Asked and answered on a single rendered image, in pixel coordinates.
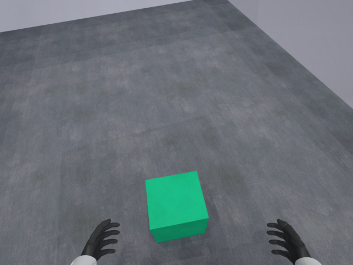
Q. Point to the robot left hand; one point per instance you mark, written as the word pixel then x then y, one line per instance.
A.
pixel 96 243

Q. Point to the robot right hand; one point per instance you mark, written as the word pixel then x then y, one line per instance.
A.
pixel 296 248

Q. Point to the carton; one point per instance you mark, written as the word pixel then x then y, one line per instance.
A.
pixel 176 207

